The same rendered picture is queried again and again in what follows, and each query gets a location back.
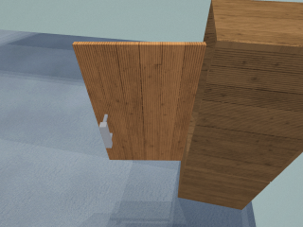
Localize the handle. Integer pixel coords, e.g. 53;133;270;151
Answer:
99;114;113;148

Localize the cupboard door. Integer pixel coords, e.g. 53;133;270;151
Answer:
72;42;206;161

